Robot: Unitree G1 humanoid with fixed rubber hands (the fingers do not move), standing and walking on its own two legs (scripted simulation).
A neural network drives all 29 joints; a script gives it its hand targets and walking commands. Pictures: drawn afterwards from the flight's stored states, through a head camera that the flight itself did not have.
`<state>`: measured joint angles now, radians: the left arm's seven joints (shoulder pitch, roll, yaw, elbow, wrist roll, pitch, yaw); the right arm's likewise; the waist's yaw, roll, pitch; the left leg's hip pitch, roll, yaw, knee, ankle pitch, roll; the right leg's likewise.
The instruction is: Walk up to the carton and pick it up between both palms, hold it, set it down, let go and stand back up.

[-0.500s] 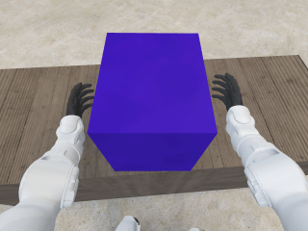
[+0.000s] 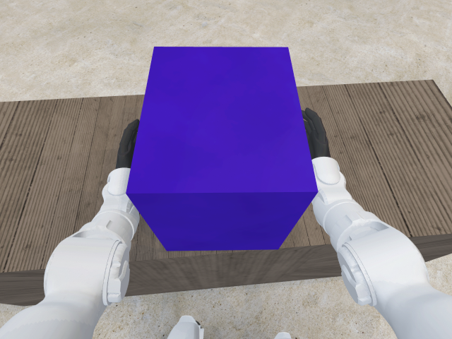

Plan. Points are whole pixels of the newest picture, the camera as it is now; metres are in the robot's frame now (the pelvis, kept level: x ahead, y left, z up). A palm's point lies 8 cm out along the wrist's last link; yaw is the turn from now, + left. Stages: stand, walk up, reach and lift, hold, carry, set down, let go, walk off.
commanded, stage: reach and lift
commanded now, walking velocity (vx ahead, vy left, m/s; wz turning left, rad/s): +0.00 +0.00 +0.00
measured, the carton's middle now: (222, 157) +0.46 +0.06 -0.01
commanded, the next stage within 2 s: none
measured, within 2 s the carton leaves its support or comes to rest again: neither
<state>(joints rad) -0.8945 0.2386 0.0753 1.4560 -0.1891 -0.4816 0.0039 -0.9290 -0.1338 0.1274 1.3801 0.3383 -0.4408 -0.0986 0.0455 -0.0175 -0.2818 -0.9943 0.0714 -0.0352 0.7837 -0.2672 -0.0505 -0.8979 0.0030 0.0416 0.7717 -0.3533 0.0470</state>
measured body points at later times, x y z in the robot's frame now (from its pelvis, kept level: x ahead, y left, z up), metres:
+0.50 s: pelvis +0.00 +0.01 +0.00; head +0.10 +0.02 +0.44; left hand +0.42 +0.23 +0.02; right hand +0.46 -0.11 +0.03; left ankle +0.04 +0.15 -0.69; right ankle -0.01 -0.15 -0.69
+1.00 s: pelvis +0.02 +0.01 +0.03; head +0.13 +0.03 +0.46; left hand +0.42 +0.23 +0.02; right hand +0.45 -0.12 +0.04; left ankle +0.04 +0.15 -0.69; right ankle -0.01 -0.15 -0.69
